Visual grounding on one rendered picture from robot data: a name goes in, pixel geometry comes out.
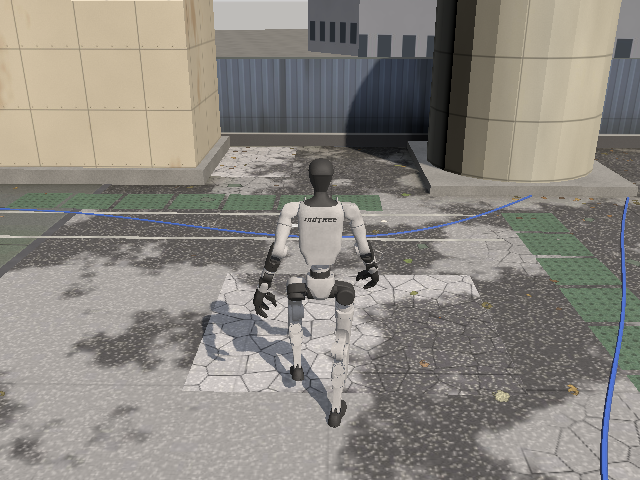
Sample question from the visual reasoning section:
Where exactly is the left robot thigh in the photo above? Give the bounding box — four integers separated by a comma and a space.
286, 277, 307, 321

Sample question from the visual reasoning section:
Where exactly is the right robot thigh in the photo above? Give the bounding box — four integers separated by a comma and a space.
331, 280, 355, 361

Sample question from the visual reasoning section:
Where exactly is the left robot forearm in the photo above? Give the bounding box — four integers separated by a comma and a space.
257, 242, 281, 293

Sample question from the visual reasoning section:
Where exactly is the right robot hand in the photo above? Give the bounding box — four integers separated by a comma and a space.
356, 270, 379, 289

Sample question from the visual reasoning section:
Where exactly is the right robot upper arm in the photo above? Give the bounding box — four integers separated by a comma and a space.
341, 202, 371, 255

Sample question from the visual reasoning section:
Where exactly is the left robot hand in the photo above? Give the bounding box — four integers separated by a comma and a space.
253, 289, 277, 318

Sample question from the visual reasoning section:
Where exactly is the left robot upper arm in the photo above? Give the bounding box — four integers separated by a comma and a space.
271, 201, 300, 259

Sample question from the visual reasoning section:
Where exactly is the robot thigh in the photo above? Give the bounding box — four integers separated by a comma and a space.
331, 280, 355, 361
286, 277, 307, 321

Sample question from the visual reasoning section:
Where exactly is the right robot forearm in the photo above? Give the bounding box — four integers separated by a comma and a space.
360, 240, 378, 274

